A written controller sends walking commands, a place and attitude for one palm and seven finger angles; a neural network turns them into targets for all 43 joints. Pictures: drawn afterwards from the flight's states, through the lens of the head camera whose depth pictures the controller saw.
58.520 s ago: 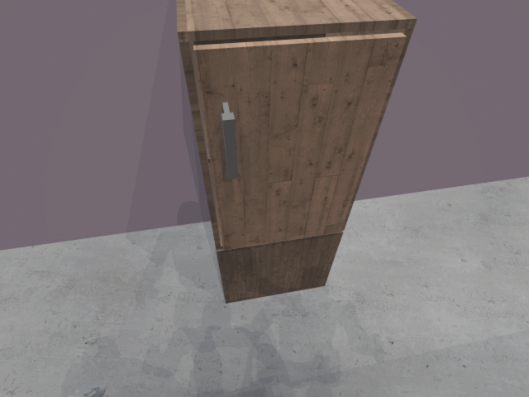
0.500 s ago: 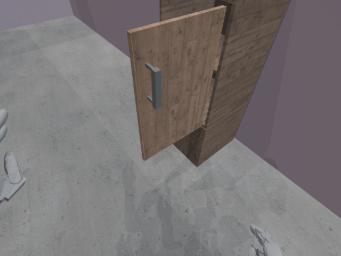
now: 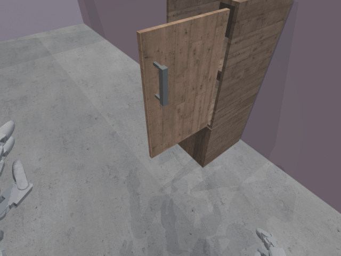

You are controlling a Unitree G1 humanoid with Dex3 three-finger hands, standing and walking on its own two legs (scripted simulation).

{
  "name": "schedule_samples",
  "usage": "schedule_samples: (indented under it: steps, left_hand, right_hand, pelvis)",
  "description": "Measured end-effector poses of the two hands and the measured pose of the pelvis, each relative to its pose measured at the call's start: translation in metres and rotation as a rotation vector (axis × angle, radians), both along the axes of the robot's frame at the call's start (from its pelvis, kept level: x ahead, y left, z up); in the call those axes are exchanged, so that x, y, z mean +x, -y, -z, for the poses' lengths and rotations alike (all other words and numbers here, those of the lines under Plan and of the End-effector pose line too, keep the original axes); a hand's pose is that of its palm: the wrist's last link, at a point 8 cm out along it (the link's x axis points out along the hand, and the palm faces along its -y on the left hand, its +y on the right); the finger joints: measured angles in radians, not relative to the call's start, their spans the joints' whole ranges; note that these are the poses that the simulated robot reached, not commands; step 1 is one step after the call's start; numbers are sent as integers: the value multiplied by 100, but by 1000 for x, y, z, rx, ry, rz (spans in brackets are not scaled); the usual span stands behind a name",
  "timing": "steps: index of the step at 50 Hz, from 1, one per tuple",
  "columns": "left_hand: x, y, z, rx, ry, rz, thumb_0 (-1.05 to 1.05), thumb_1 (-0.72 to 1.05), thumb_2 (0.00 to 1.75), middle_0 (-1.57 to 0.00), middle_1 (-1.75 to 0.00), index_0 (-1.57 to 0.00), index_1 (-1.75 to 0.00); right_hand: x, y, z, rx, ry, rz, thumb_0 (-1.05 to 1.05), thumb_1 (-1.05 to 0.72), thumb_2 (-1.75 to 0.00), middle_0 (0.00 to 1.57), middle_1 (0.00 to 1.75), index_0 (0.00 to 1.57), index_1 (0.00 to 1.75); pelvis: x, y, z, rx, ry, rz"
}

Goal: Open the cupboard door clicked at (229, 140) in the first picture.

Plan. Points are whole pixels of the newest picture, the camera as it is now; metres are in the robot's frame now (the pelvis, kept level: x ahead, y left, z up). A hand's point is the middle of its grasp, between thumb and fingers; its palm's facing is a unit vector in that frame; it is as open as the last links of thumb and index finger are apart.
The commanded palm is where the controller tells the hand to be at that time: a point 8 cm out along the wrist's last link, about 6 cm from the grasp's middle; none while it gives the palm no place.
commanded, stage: let the arm hang, fingers relaxed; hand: left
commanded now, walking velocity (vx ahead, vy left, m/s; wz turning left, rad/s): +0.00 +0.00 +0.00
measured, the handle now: (160, 84) +0.62 +0.08 +0.08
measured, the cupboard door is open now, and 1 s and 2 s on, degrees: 88 88 88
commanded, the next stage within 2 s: look to check the result in 1.20 s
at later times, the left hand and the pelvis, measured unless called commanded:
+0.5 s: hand out of the picture -0.01 +0.18 -0.18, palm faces -0.02 -0.99 -0.14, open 7.3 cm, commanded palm none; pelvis +0.00 +0.00 +0.00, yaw +2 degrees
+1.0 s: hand out of the picture +0.07 +0.24 -0.14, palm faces +0.01 -0.93 -0.36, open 7.3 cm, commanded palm none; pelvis +0.02 -0.01 +0.01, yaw +1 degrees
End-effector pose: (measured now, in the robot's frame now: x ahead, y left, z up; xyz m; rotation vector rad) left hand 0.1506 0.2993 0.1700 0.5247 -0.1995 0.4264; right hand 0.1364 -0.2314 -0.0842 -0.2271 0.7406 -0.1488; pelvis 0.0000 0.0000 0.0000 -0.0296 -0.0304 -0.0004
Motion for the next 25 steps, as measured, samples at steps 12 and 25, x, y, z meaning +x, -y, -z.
schedule_samples:
  steps: [12,25]
  left_hand:
    - [27,-7,165,-210,-711,3,0,90,90,-20,-30,-20,-30]
    - [-159,70,320,-629,-1571,-131,1,93,90,-21,-30,-20,-30]
  right_hand:
    - [11,8,27,20,-140,-59,1,-90,-90,20,30,21,30]
    - [-105,47,31,-94,-615,83,1,-90,-90,20,30,20,30]
  pelvis:
    - [-6,-10,5,17,-42,-19]
    - [-1,-4,-4,13,-13,-29]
